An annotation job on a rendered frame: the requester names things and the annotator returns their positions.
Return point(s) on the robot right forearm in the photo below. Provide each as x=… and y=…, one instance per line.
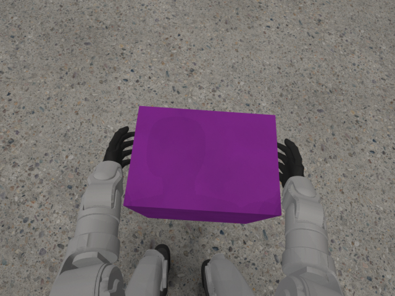
x=306, y=246

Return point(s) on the robot left forearm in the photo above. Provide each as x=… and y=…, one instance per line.
x=96, y=235

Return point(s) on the left robot hand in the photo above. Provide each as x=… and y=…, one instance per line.
x=115, y=151

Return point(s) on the robot right upper arm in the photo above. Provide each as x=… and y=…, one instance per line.
x=296, y=285

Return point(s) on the robot left upper arm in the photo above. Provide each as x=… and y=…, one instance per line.
x=104, y=279

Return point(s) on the right robot hand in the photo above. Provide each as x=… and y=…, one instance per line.
x=292, y=161

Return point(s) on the carton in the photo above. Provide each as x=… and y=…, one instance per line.
x=203, y=165

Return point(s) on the robot left shin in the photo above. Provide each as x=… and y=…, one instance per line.
x=153, y=253

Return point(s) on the left robot foot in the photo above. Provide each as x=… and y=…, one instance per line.
x=164, y=250

